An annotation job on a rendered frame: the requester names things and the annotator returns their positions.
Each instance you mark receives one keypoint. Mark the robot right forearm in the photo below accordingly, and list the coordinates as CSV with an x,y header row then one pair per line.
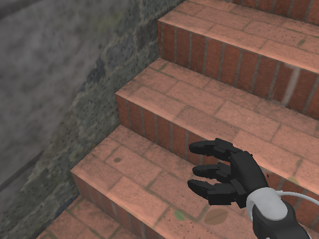
x,y
273,217

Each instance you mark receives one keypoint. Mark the robot right hand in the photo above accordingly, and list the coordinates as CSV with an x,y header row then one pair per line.
x,y
238,180

